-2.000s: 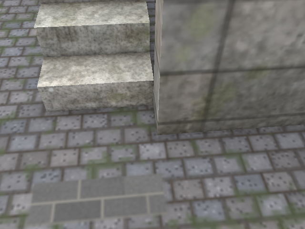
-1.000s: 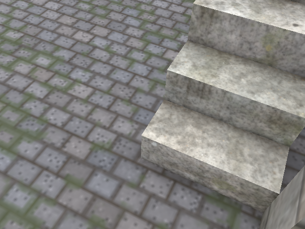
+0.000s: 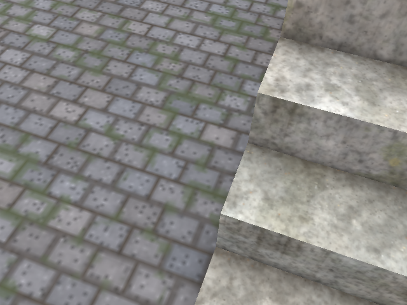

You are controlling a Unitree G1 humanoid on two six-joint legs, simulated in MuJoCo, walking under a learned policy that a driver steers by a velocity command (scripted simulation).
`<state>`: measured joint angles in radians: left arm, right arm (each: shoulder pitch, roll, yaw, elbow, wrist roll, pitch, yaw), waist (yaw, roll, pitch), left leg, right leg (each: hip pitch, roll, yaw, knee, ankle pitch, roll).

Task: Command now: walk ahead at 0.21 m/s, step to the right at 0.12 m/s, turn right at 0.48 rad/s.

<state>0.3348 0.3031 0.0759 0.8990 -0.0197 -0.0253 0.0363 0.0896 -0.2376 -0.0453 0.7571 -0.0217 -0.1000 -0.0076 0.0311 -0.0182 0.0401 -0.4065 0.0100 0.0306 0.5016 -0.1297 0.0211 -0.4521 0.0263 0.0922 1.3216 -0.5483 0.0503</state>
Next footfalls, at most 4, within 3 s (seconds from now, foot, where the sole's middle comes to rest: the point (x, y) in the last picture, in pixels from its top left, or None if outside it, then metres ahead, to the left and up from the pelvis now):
0.38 right None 0.07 -0.12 -0.77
0.84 left None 0.10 0.09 -0.77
1.22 right None -0.08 -0.09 -0.77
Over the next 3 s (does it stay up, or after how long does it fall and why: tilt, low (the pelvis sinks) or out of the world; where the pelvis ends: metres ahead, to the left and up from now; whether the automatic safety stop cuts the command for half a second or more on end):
stays up -0.01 0.00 0.01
